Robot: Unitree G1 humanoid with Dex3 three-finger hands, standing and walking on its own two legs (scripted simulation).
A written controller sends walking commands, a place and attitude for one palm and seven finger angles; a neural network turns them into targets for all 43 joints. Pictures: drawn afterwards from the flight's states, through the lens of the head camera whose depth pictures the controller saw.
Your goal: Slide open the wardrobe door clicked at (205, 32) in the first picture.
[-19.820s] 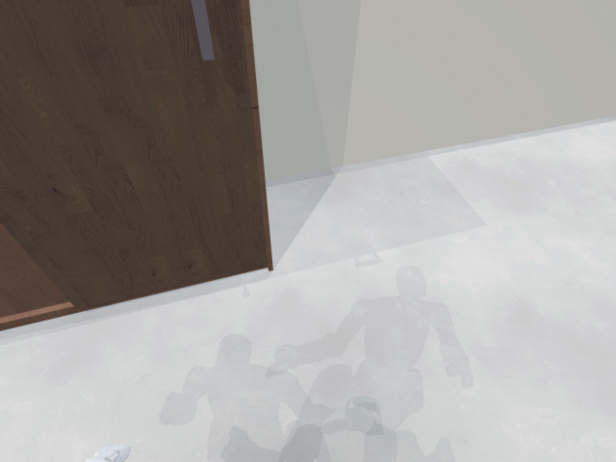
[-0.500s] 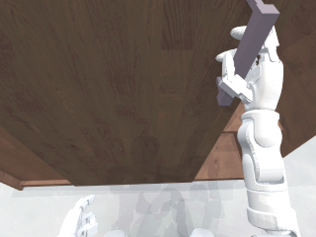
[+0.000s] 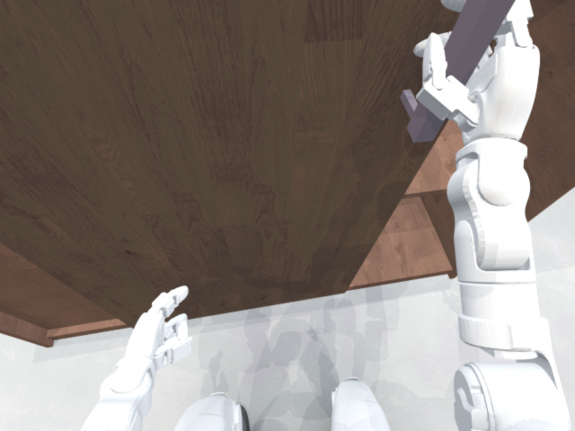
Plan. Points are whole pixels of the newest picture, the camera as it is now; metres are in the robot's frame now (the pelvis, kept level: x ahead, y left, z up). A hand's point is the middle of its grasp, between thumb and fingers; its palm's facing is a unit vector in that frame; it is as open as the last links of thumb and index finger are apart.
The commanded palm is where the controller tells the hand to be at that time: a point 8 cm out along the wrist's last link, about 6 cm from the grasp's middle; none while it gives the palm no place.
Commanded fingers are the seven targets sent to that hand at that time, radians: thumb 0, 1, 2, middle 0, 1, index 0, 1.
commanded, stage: step sideways, sliding the door along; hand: right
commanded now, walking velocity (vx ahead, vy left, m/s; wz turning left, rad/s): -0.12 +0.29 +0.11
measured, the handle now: (447, 46) +0.44 -0.17 +0.25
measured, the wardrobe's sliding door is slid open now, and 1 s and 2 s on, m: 0.41 0.60 0.60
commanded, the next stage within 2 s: stop walking and hold the door there in 1.36 s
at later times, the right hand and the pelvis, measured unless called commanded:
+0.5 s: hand (306, 92) +0.39 -0.03 +0.24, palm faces +0.20 +0.98 -0.08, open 6.4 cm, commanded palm +0.36 +0.00 +0.24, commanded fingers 0.00 -0.90 -0.90 0.45 1.40 0.45 1.40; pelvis -0.01 +0.13 +0.01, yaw +1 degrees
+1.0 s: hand (231, 95) +0.39 +0.04 +0.24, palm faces +0.39 +0.92 -0.08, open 6.5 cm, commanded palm +0.35 +0.07 +0.24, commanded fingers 0.00 -0.90 -0.90 0.45 1.40 0.45 1.40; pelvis -0.03 +0.26 +0.01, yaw +0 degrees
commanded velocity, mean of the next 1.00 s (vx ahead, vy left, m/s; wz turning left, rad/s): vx -0.10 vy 0.27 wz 0.09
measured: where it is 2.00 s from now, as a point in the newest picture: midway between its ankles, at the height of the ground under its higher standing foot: outside the picture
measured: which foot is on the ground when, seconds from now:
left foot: down 0.00-0.12, up 0.14-0.40, down 0.42-0.64, up 0.66-0.86, down 0.88-1.00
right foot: up 0.00-0.10, down 0.12-0.44, up 0.46-0.60, down 0.62-0.90, up 0.92-1.00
